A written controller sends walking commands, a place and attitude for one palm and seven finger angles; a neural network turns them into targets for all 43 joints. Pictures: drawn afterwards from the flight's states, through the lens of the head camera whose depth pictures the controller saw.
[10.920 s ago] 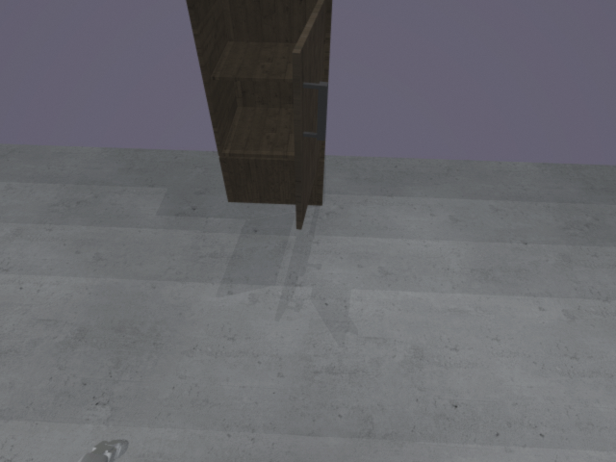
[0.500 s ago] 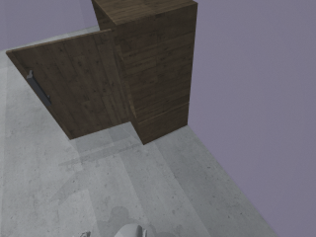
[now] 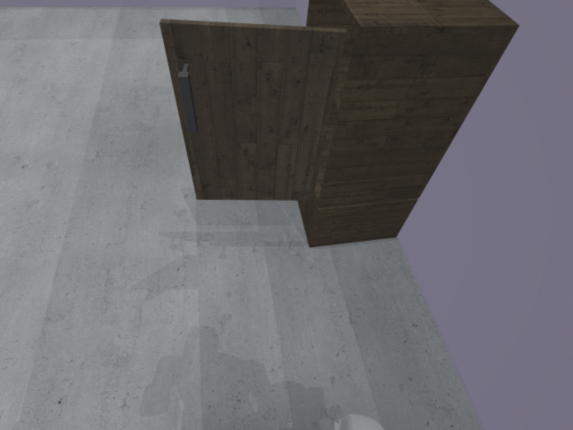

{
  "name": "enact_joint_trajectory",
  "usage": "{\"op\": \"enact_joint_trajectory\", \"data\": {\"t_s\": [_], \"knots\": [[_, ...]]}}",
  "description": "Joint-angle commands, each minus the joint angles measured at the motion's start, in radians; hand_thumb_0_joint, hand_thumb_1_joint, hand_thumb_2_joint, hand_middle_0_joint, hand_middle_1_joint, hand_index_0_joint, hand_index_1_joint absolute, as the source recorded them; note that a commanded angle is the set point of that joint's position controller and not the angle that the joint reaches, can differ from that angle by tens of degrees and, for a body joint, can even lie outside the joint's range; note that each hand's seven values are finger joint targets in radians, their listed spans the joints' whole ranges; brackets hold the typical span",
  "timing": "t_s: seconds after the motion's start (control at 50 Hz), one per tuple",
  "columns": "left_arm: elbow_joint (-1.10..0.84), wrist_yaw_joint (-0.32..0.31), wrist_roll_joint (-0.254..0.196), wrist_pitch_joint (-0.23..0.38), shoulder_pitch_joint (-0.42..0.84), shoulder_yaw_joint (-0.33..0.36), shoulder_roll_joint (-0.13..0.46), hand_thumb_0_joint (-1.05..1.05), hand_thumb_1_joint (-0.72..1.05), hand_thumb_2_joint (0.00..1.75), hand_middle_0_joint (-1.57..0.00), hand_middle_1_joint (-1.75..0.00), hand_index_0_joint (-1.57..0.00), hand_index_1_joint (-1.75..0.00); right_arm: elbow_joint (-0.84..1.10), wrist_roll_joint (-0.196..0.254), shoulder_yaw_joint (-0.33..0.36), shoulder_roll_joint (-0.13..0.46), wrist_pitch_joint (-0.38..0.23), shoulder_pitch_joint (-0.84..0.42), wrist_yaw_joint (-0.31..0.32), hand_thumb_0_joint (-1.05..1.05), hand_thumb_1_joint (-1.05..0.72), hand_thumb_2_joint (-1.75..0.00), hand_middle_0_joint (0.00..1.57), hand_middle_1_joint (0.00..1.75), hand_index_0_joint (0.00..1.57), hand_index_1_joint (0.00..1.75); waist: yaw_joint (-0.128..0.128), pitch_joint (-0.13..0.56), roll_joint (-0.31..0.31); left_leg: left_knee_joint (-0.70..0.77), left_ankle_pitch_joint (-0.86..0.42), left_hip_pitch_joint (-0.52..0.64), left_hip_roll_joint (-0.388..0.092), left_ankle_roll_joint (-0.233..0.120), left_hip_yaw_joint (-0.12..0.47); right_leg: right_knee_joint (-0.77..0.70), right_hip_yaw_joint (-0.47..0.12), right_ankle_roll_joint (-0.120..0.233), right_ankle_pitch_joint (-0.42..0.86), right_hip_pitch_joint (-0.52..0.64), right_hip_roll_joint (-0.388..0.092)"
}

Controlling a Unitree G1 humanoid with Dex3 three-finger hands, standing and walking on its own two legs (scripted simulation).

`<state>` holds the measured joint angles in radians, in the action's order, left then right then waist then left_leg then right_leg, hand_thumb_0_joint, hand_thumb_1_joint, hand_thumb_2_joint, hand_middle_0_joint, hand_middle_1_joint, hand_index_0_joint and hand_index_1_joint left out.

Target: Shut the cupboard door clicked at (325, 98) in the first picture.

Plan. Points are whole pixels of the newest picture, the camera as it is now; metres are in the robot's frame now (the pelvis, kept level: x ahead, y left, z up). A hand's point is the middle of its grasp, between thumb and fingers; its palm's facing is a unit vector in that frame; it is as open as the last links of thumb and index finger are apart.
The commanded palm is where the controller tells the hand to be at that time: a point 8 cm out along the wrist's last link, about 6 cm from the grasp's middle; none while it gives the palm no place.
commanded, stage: turn to face it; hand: left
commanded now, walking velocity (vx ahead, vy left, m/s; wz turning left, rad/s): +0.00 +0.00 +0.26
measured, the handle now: (189, 99) +0.82 +0.31 -0.06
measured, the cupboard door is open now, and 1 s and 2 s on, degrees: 83 83 83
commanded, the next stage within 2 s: take the last steps up to it in 0.12 s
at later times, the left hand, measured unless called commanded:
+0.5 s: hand out of the picture -0.01 +0.14 -0.15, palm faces +0.21 -0.94 -0.27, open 7.4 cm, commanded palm none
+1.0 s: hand out of the picture +0.03 +0.22 -0.18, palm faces +0.23 -0.96 -0.17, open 7.4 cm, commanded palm none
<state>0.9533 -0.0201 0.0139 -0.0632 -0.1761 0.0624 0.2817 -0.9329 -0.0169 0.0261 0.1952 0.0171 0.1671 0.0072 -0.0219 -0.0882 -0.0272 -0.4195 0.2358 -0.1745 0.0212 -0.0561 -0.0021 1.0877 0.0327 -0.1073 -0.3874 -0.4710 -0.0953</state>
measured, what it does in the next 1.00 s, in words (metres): walks ahead: right foot, then left foot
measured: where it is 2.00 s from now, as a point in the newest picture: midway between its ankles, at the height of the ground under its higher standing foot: (261, 375)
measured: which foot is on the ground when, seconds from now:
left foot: down 0.00-0.26, up 0.28-0.80, down 0.82-1.00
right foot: up 0.00-0.24, down 0.26-0.82, up 0.84-1.00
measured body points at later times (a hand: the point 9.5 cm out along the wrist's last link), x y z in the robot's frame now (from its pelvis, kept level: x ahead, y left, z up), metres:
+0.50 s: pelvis +0.00 -0.05 +0.01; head +0.01 -0.09 +0.45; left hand -0.02 +0.18 -0.13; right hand +0.05 -0.30 -0.17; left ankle -0.04 +0.12 -0.65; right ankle -0.01 -0.14 -0.75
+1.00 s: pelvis +0.11 +0.06 -0.01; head +0.11 +0.07 +0.44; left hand +0.02 +0.27 -0.17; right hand +0.23 -0.15 -0.14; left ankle +0.08 +0.14 -0.75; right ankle +0.10 -0.07 -0.67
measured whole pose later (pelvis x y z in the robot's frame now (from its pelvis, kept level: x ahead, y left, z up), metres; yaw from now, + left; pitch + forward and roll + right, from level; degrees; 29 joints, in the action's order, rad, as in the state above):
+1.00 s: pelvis +0.11 +0.06 -0.01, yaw +8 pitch -2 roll +1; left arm 1.13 0.00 0.03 0.00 -0.37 0.05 0.16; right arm -1.00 -0.01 0.05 0.15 -0.09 0.19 0.03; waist -0.04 -0.04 -0.03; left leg -0.42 0.26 -0.14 -0.01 -0.05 -0.18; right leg 1.12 0.08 -0.01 -0.34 -0.45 -0.11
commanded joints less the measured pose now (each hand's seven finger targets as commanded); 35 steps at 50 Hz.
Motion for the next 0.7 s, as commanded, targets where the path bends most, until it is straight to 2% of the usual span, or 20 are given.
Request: {"op": "enact_joint_trajectory", "data": {"t_s": [0.0,0.06,0.08,0.12,0.14,0.18,0.2,0.22,0.24,0.26,0.28,0.3,0.32,0.34,0.36,0.4,0.44,0.54,0.62,0.68], "knots": [[-0.076,-0.005,-0.006,0.020,0.026,0.006,0.048,0.00,0.90,0.90,-0.20,-0.30,-0.20,-0.30,0.031,0.001,0.058,0.194,-0.009,0.082,0.014,0.00,-0.90,-0.90,0.20,0.30,0.20,0.30,0.047,0.109,0.156,0.081,-0.589,0.148,-0.266,-0.117,0.221,-0.077,-0.016,-0.003,-0.013,-0.046,-0.003],[-0.086,-0.007,-0.007,0.023,0.058,0.000,0.035,0.00,0.90,0.90,-0.20,-0.30,-0.20,-0.30,0.022,-0.005,0.060,0.192,-0.004,0.084,0.014,0.00,-0.90,-0.90,0.20,0.30,0.20,0.30,0.056,0.084,0.166,0.085,-0.512,0.093,-0.268,-0.128,0.266,-0.203,-0.014,0.009,-0.053,0.019,0.014],[-0.084,-0.007,-0.009,0.024,0.053,-0.002,0.027,0.00,0.90,0.90,-0.20,-0.30,-0.20,-0.30,0.021,-0.006,0.059,0.196,-0.002,0.074,0.013,0.00,-0.90,-0.90,0.20,0.30,0.20,0.30,0.050,0.083,0.175,0.083,-0.500,0.074,-0.263,-0.125,0.263,-0.242,-0.008,0.015,-0.056,0.053,0.022],[-0.078,-0.010,-0.012,0.030,0.036,-0.004,0.017,0.00,0.90,0.90,-0.20,-0.30,-0.20,-0.30,0.018,-0.008,0.060,0.193,0.001,0.065,0.013,0.00,-0.90,-0.90,0.20,0.30,0.20,0.30,0.045,0.084,0.171,0.076,-0.478,0.031,-0.255,-0.123,0.299,-0.321,0.000,0.029,-0.046,0.120,0.044],[-0.072,-0.011,-0.013,0.034,0.013,-0.004,0.015,0.00,0.90,0.90,-0.20,-0.30,-0.20,-0.30,0.016,-0.007,0.061,0.194,0.001,0.054,0.012,0.00,-0.90,-0.90,0.20,0.30,0.20,0.30,0.034,0.097,0.176,0.062,-0.477,0.024,-0.248,-0.118,0.300,-0.374,0.002,0.035,-0.019,0.152,0.051],[-0.057,-0.014,-0.014,0.045,-0.037,-0.001,0.017,0.00,0.90,0.90,-0.20,-0.30,-0.20,-0.30,0.013,-0.002,0.060,0.182,0.001,0.044,0.010,0.00,-0.90,-0.90,0.20,0.30,0.20,0.30,0.011,0.117,0.150,0.025,-0.423,-0.030,-0.217,-0.091,0.299,-0.537,0.007,0.043,0.098,0.269,0.059],[-0.042,-0.016,-0.012,0.055,-0.071,-0.001,0.024,0.00,0.90,0.90,-0.20,-0.30,-0.20,-0.30,0.007,0.005,0.056,0.165,-0.001,0.038,0.009,0.00,-0.90,-0.90,0.20,0.30,0.20,0.30,-0.008,0.133,0.113,-0.014,-0.333,-0.077,-0.185,-0.054,0.272,-0.669,0.005,0.046,0.205,0.364,0.043],[-0.032,-0.020,-0.003,0.069,-0.100,0.005,0.064,0.00,0.90,0.90,-0.20,-0.30,-0.20,-0.30,0.003,0.013,0.049,0.119,-0.005,0.059,0.004,0.00,-0.90,-0.90,0.20,0.30,0.20,0.30,-0.013,0.163,0.000,-0.113,-0.126,-0.174,-0.111,0.004,0.209,-0.772,-0.103,0.067,0.233,0.494,-0.060],[-0.025,-0.023,0.009,0.079,-0.126,0.020,0.144,0.00,0.90,0.90,-0.20,-0.30,-0.20,-0.30,0.021,0.016,0.035,0.056,-0.004,0.061,0.000,0.00,-0.90,-0.90,0.20,0.30,0.20,0.30,-0.020,0.143,-0.252,-0.284,0.226,-0.332,0.031,0.068,0.062,-0.840,-0.351,0.162,0.216,0.533,-0.287],[-0.038,-0.017,0.005,0.073,-0.148,0.024,0.171,0.00,0.90,0.90,-0.20,-0.30,-0.20,-0.30,0.037,0.005,0.054,0.116,0.011,0.039,0.000,0.00,-0.90,-0.90,0.20,0.30,0.20,0.30,-0.042,0.099,-0.204,-0.467,0.356,-0.347,0.017,0.073,0.072,-0.891,-0.409,0.249,0.121,0.410,-0.386],[-0.044,-0.019,0.003,0.072,-0.116,0.027,0.142,0.00,0.90,0.90,-0.20,-0.30,-0.20,-0.30,0.022,-0.006,0.065,0.128,0.022,0.036,-0.006,0.00,-0.90,-0.90,0.20,0.30,0.20,0.30,-0.030,0.057,-0.163,-0.585,0.304,-0.378,-0.009,0.068,0.103,-0.937,-0.400,0.268,-0.095,0.337,-0.352],[-0.046,-0.017,0.000,0.075,-0.082,0.026,0.118,0.00,0.90,0.90,-0.20,-0.30,-0.20,-0.30,0.003,-0.010,0.067,0.131,0.025,0.036,-0.013,0.00,-0.90,-0.90,0.20,0.30,0.20,0.30,-0.013,0.002,-0.153,-0.649,0.236,-0.405,-0.028,0.067,0.101,-0.970,-0.383,0.241,-0.210,0.282,-0.310],[-0.045,-0.013,-0.001,0.083,-0.067,0.016,0.091,0.00,0.90,0.90,-0.20,-0.30,-0.20,-0.30,-0.013,-0.014,0.070,0.125,0.027,0.050,-0.022,0.00,-0.90,-0.90,0.20,0.30,0.20,0.30,0.006,-0.033,-0.110,-0.694,0.155,-0.408,-0.039,0.071,0.082,-0.973,-0.319,0.207,-0.210,0.256,-0.266],[-0.041,-0.008,-0.003,0.095,-0.065,0.008,0.062,0.00,0.90,0.90,-0.20,-0.30,-0.20,-0.30,-0.031,-0.015,0.069,0.110,0.023,0.079,-0.029,0.00,-0.90,-0.90,0.20,0.30,0.20,0.30,0.022,-0.028,-0.084,-0.712,0.084,-0.410,-0.047,0.079,0.067,-0.955,-0.230,0.182,-0.123,0.276,-0.224],[-0.031,-0.007,-0.003,0.104,-0.086,0.006,0.046,0.00,0.90,0.90,-0.20,-0.30,-0.20,-0.30,-0.043,-0.014,0.069,0.100,0.020,0.099,-0.033,0.00,-0.90,-0.90,0.20,0.30,0.20,0.30,0.023,-0.009,-0.076,-0.718,0.048,-0.406,-0.053,0.085,0.053,-0.947,-0.185,0.173,-0.076,0.295,-0.208],[-0.013,-0.006,0.000,0.117,-0.136,0.003,0.027,0.00,0.90,0.90,-0.20,-0.30,-0.20,-0.30,-0.048,-0.015,0.066,0.085,0.015,0.102,-0.036,0.00,-0.90,-0.90,0.20,0.30,0.20,0.30,0.011,0.000,-0.112,-0.722,-0.007,-0.428,-0.060,0.100,0.037,-0.943,-0.129,0.166,-0.005,0.340,-0.188],[0.015,-0.006,0.002,0.124,-0.196,-0.001,0.018,0.00,0.90,0.90,-0.20,-0.30,-0.20,-0.30,-0.043,-0.014,0.064,0.084,0.012,0.077,-0.036,0.00,-0.90,-0.90,0.20,0.30,0.20,0.30,-0.007,-0.005,-0.122,-0.705,-0.023,-0.456,-0.079,0.108,0.030,-0.948,-0.128,0.177,0.005,0.377,-0.201],[0.075,-0.006,0.012,0.137,-0.303,-0.005,0.009,0.00,0.90,0.90,-0.20,-0.30,-0.20,-0.30,-0.025,-0.012,0.052,0.066,-0.001,-0.004,-0.042,0.00,-0.90,-0.90,0.20,0.30,0.20,0.30,-0.035,-0.032,-0.119,-0.585,-0.028,-0.490,-0.118,0.112,-0.001,-0.953,-0.128,0.207,0.065,0.424,-0.229],[0.117,-0.003,0.018,0.139,-0.341,-0.006,0.013,0.00,0.90,0.90,-0.20,-0.30,-0.20,-0.30,-0.012,-0.007,0.039,0.044,-0.013,-0.061,-0.046,0.00,-0.90,-0.90,0.20,0.30,0.20,0.30,-0.045,-0.052,-0.138,-0.406,0.008,-0.428,-0.114,0.097,-0.051,-0.950,-0.094,0.224,0.112,0.410,-0.229],[0.142,-0.004,0.020,0.134,-0.347,-0.006,0.021,0.00,0.90,0.90,-0.20,-0.30,-0.20,-0.30,-0.005,-0.002,0.026,0.020,-0.028,-0.088,-0.048,0.00,-0.90,-0.90,0.20,0.30,0.20,0.30,-0.046,-0.055,-0.176,-0.260,0.046,-0.306,-0.094,0.079,-0.090,-0.906,-0.059,0.221,0.207,0.366,-0.224]]}}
